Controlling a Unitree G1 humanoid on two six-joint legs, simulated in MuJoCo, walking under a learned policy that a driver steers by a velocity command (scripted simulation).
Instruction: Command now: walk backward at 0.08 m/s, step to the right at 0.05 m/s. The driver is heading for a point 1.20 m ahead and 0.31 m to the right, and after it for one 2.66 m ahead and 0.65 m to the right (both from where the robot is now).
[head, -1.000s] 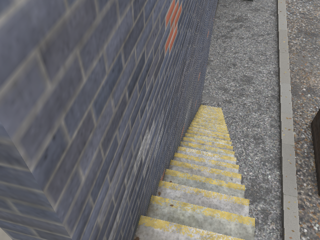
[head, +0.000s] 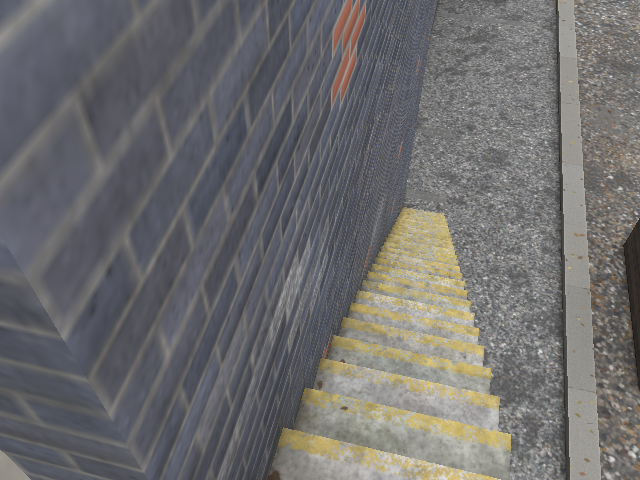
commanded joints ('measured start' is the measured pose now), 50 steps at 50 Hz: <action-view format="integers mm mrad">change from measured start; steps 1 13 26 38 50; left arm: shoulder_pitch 33 14 26 6 3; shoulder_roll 101 134 103 130 134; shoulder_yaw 18 28 18 29 29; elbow -33 -43 -43 -55 -60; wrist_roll -1 1 1 2 3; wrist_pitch -1 -10 -4 -14 -11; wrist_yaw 0 4 0 3 3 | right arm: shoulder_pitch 79 45 72 46 41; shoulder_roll -91 -126 -103 -136 -135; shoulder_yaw -16 -30 -19 -33 -32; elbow -20 -36 -28 -42 -45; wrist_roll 2 0 1 0 0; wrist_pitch -8 -6 -7 -5 -4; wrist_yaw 0 -5 -1 -8 -6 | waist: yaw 1 1 -1 -2 -2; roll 13 8 18 18 11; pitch -16 18 -32 -4 -6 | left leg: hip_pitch -169 -171 -170 -172 -174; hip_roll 80 88 88 97 90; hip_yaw -71 -76 -80 -88 -82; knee -107 -89 -104 -84 -80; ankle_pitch -40 7 -26 17 8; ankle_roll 68 72 72 79 76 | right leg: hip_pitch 175 142 178 145 147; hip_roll -165 -149 -164 -148 -153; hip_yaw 183 178 178 174 183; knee -54 -36 -45 -24 -32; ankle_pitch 25 47 40 55 40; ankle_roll -14 -9 -12 -9 -11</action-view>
